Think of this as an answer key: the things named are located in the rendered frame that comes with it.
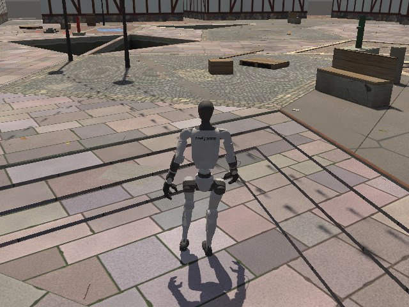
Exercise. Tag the robot left hand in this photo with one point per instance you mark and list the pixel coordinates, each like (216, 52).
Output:
(167, 191)

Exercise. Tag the right robot thigh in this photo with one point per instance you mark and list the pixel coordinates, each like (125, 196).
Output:
(219, 187)

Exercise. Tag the robot left forearm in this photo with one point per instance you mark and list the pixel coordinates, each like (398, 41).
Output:
(172, 171)

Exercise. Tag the robot right hand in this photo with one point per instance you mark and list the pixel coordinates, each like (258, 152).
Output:
(235, 177)

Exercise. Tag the robot right forearm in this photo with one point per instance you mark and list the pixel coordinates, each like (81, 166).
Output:
(233, 167)

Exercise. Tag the left robot upper arm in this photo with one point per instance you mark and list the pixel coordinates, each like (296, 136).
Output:
(182, 143)

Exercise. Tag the humanoid robot head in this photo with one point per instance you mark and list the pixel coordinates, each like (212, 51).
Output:
(205, 110)

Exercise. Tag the right robot upper arm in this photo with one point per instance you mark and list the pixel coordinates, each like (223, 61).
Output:
(228, 145)

